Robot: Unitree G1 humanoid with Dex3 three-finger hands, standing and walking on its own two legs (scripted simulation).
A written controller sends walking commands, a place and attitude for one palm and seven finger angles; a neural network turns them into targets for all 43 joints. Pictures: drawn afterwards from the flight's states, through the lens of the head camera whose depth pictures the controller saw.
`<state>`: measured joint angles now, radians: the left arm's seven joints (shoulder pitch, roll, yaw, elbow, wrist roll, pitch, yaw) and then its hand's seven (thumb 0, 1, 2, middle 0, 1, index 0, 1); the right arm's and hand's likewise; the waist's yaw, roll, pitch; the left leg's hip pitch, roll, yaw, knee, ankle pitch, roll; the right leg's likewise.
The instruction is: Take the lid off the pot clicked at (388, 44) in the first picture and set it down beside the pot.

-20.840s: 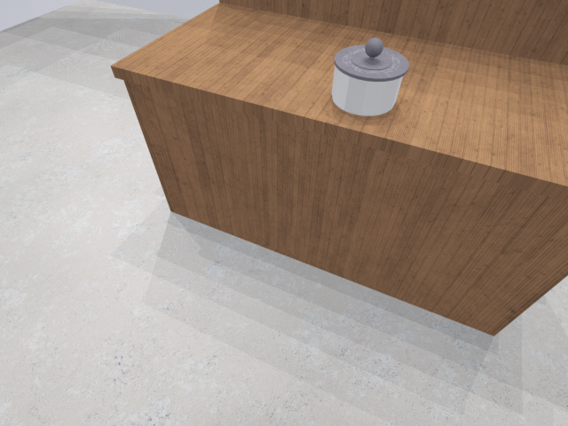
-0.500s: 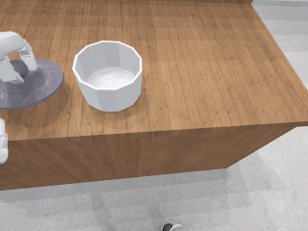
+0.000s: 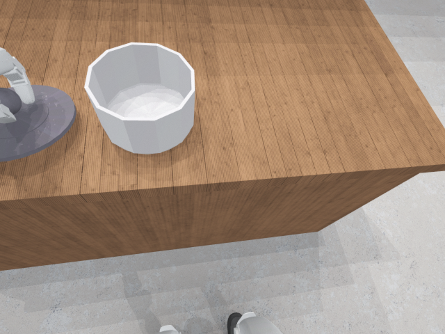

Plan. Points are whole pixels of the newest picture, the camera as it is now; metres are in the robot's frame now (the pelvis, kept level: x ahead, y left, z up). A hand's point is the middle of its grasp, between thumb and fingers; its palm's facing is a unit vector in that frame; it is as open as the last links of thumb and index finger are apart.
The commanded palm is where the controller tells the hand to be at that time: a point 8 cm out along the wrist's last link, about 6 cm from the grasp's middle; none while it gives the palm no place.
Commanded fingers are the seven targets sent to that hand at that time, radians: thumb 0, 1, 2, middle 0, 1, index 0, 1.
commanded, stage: open the fingers wide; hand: left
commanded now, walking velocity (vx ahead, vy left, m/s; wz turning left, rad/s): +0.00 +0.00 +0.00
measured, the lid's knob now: (4, 101) +0.52 +0.32 +0.05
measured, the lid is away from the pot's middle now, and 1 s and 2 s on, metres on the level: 0.23 0.22 0.22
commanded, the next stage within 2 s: raise the empty hand in 1.20 s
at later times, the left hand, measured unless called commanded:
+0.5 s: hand out of the picture +0.47 +0.31 +0.08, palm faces -0.48 -0.11 -0.87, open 7.1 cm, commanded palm +0.51 +0.30 +0.13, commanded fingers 0.00 0.41 0.60 -0.56 -1.03 -0.56 -1.03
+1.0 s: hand out of the picture +0.48 +0.31 +0.09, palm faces -0.45 -0.11 -0.89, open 10.2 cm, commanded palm +0.51 +0.30 +0.13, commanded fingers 0.00 0.03 0.56 -0.32 -0.92 -0.32 -0.92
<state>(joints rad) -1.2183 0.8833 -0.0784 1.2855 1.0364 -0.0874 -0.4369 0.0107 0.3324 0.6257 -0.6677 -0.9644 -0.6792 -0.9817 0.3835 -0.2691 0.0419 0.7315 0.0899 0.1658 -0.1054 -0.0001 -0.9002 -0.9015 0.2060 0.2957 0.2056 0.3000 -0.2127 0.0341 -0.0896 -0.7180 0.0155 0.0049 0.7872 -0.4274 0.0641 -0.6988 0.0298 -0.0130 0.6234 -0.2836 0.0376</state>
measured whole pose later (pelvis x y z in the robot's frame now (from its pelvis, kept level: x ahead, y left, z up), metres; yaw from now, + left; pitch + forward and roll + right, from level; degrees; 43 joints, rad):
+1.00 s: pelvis -0.01 -0.01 +0.00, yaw +0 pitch +19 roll -4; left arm -1.13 0.86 -0.03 1.21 1.04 -0.12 -0.36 0.00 0.13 0.55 -0.37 -0.94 -0.37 -0.95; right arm 0.36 -0.26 0.04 0.71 0.09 0.22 -0.10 0.00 -0.90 -0.90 0.21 0.30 0.20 0.30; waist -0.19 0.04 -0.09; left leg -0.72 0.01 0.00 0.80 -0.41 0.06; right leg -0.71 0.03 -0.01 0.65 -0.28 0.03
